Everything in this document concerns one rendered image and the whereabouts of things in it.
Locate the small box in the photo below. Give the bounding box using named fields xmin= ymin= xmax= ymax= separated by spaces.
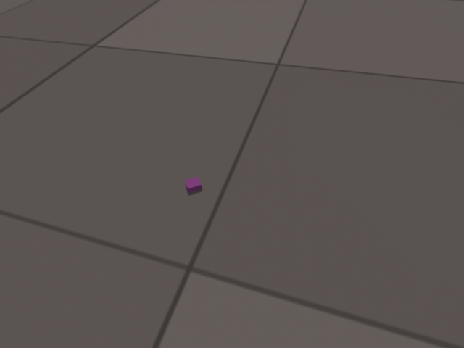
xmin=185 ymin=176 xmax=202 ymax=193

